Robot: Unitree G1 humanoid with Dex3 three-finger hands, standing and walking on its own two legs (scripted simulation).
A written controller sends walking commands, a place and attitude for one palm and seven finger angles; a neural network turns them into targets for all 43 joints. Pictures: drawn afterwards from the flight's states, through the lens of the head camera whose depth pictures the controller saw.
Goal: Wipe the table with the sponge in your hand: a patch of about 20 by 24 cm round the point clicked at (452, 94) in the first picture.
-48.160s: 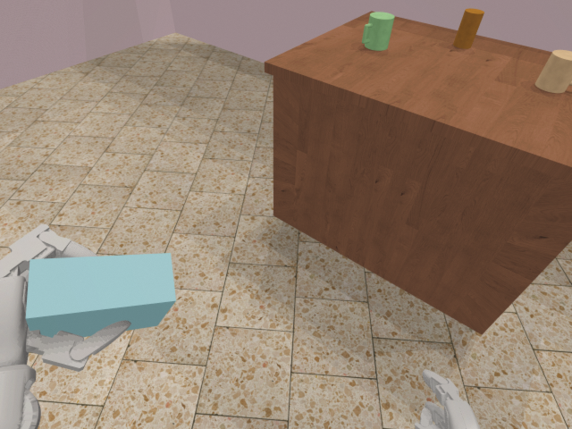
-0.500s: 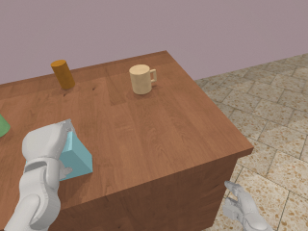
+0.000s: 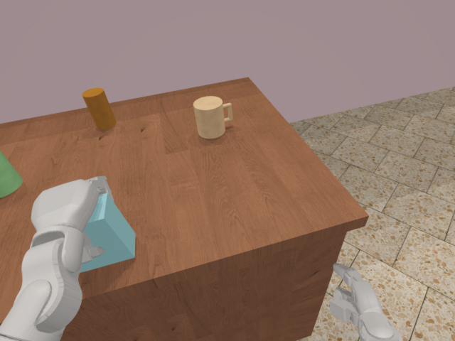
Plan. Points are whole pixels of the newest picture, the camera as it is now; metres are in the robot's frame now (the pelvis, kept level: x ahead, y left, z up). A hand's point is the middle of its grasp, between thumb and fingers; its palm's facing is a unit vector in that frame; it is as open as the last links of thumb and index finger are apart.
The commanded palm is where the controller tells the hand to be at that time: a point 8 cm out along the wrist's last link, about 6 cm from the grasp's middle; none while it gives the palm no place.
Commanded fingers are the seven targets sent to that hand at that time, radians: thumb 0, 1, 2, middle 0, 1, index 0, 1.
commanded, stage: lift the sponge slowly off the table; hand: left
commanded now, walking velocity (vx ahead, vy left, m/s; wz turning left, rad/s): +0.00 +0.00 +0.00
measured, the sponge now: (98, 241) +0.24 +0.28 +0.08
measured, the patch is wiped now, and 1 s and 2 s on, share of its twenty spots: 1.00 1.00 1.00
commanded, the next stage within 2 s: bring the sponge back beside the body in 1.56 s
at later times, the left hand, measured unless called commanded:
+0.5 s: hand (80, 211) +0.25 +0.28 +0.16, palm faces +0.11 -0.07 -0.99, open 9.7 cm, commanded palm +0.21 +0.28 +0.23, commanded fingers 0.00 0.10 1.30 -1.20 -1.60 -1.20 -1.60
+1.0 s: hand (78, 191) +0.26 +0.27 +0.19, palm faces +0.19 -0.09 -0.98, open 9.7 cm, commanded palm +0.21 +0.27 +0.26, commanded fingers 0.00 0.10 1.30 -1.20 -1.60 -1.20 -1.60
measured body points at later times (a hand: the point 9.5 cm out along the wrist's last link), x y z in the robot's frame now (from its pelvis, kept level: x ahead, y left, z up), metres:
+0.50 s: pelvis -0.02 -0.01 +0.00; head -0.05 -0.05 +0.45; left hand +0.24 +0.28 +0.21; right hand +0.24 -0.20 -0.07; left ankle +0.03 +0.12 -0.74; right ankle -0.01 -0.09 -0.74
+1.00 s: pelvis -0.02 +0.00 +0.00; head -0.06 -0.05 +0.45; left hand +0.24 +0.27 +0.24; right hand +0.25 -0.18 -0.06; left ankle +0.03 +0.12 -0.74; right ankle -0.01 -0.09 -0.74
